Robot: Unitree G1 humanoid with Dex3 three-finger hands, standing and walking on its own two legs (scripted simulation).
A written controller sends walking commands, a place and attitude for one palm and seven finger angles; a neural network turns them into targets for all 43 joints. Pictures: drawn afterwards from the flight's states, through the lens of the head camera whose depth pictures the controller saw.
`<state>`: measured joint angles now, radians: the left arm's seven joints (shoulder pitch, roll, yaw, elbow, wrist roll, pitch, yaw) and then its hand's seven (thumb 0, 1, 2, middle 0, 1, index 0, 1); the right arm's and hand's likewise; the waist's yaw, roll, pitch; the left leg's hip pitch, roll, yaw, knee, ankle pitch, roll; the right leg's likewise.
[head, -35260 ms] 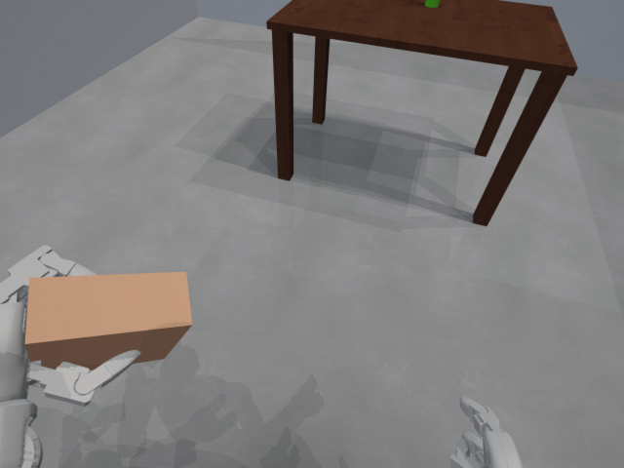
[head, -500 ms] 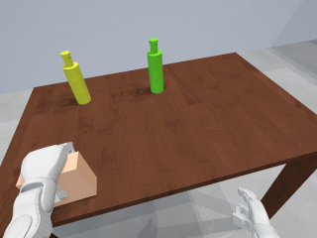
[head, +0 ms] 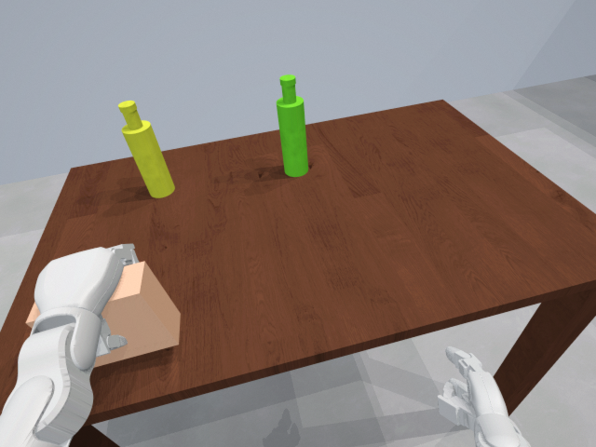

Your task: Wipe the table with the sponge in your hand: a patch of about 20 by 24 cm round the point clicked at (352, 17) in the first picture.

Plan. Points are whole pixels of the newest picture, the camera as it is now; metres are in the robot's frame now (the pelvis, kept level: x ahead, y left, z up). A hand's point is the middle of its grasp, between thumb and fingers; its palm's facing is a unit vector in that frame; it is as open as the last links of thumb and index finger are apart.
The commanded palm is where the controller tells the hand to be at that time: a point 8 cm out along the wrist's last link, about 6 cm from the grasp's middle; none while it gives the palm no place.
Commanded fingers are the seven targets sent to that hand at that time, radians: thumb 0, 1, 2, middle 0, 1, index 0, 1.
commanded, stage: lift the sponge slowly off the table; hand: left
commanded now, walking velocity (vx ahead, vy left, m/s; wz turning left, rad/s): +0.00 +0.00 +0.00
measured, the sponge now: (120, 325) +0.23 +0.30 +0.06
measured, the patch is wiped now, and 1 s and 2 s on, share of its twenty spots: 0.95 0.95 0.95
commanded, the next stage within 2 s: bring the sponge back beside the body in 0.94 s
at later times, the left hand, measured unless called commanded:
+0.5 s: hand (94, 289) +0.23 +0.29 +0.15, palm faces +0.11 -0.07 -0.99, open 9.7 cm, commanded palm +0.19 +0.29 +0.22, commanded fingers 0.00 0.10 1.30 -1.20 -1.60 -1.20 -1.60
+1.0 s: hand (86, 269) +0.23 +0.29 +0.17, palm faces +0.15 -0.07 -0.99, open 9.7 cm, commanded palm +0.19 +0.29 +0.24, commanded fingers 0.00 0.10 1.30 -1.20 -1.60 -1.20 -1.60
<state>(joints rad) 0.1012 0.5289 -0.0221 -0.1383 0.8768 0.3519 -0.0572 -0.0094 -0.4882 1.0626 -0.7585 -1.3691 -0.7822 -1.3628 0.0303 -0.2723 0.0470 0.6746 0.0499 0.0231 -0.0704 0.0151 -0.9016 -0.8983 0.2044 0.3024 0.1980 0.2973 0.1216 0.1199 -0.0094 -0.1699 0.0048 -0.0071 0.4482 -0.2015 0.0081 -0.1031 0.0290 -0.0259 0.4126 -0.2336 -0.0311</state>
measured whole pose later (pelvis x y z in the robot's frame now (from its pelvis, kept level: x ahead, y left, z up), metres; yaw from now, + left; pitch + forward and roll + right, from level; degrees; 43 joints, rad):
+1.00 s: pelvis -0.02 +0.00 +0.00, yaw +0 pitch -5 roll +0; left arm -0.07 0.60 -0.02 -0.18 0.83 0.45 -0.15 -0.01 -0.49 1.06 -0.76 -1.37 -0.78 -1.36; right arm 0.00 -0.27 0.07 0.66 0.07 0.02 -0.08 0.02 -0.90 -0.90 0.20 0.30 0.19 0.29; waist 0.13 0.13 -0.02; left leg -0.20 0.00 0.00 0.45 -0.17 0.00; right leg -0.15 0.03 -0.02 0.45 -0.22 -0.03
